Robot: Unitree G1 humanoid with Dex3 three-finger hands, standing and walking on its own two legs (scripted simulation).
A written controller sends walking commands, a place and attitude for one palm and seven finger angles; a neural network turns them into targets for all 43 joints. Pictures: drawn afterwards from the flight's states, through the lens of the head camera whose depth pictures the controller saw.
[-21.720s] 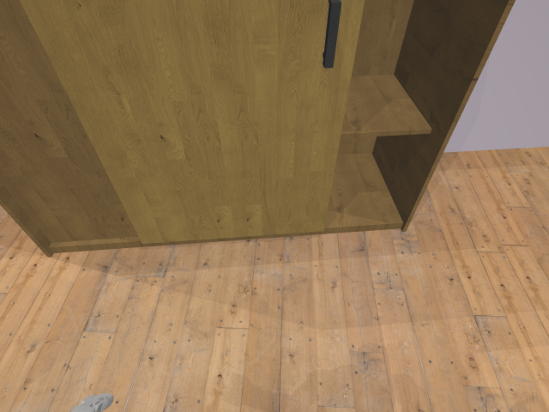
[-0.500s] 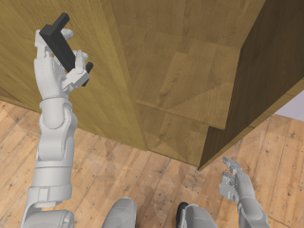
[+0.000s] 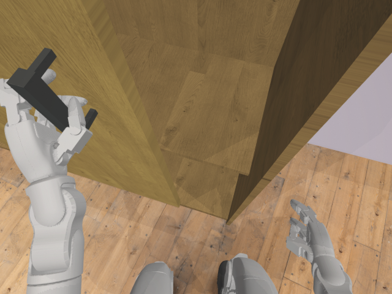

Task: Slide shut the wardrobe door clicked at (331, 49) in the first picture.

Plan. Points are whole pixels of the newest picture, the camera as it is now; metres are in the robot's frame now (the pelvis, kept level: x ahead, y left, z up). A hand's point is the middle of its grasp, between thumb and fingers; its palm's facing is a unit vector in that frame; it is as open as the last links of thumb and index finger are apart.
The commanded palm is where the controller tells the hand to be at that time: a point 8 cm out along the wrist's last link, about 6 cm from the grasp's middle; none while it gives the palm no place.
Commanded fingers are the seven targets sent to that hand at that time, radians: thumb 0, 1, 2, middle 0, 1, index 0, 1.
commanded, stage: step sideways, sliding the door along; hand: left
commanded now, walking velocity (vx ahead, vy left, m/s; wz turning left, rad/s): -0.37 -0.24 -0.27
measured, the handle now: (65, 102) +0.36 +0.25 +0.15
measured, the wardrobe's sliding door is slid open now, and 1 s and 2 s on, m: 0.23 0.00 0.00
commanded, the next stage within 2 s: stop walking and hold the door there in 1.14 s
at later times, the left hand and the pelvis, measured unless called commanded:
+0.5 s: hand (175, 155) +0.29 +0.07 +0.15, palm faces +0.49 -0.87 -0.04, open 7.3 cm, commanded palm +0.24 +0.05 +0.14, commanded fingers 0.00 0.90 0.90 -0.45 -1.40 -0.45 -1.40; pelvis -0.04 -0.15 -0.01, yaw -5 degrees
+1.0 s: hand (245, 177) +0.27 -0.02 +0.15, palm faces +0.53 -0.84 -0.09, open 7.3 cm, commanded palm +0.22 -0.05 +0.15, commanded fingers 0.00 0.90 0.90 -0.45 -1.40 -0.45 -1.40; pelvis -0.11 -0.27 -0.01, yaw -9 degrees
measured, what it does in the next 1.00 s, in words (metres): steps to the right: right foot, then left foot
